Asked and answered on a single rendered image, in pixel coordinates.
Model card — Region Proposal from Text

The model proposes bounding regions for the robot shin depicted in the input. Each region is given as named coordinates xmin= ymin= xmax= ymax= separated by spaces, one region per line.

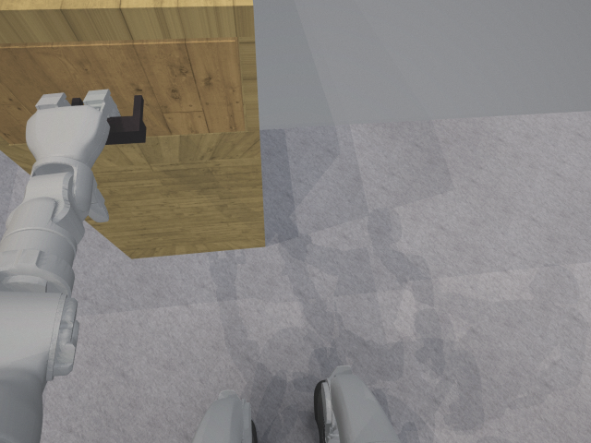
xmin=324 ymin=365 xmax=362 ymax=443
xmin=218 ymin=390 xmax=240 ymax=400

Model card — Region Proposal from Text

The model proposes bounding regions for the left robot hand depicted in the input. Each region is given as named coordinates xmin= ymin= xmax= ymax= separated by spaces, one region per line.
xmin=26 ymin=89 xmax=121 ymax=222

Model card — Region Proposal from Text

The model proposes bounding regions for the left robot shin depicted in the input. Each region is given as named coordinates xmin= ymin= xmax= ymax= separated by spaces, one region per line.
xmin=218 ymin=390 xmax=240 ymax=400

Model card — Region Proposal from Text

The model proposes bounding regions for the drawer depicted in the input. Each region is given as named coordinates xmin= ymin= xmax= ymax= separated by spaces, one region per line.
xmin=0 ymin=37 xmax=245 ymax=144

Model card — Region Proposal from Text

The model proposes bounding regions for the cabinet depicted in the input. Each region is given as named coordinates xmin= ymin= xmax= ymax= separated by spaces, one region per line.
xmin=0 ymin=0 xmax=265 ymax=259

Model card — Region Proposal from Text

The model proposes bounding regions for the robot left upper arm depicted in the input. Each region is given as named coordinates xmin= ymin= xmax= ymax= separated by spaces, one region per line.
xmin=0 ymin=291 xmax=79 ymax=443

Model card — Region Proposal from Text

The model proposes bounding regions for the right robot shin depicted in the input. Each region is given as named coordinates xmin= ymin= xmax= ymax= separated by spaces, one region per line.
xmin=324 ymin=365 xmax=362 ymax=443

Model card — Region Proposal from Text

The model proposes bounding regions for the robot left forearm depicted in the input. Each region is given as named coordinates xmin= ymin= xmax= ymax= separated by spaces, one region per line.
xmin=0 ymin=156 xmax=94 ymax=298

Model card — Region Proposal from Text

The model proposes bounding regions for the handle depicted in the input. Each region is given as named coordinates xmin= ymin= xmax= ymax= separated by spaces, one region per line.
xmin=71 ymin=95 xmax=146 ymax=145

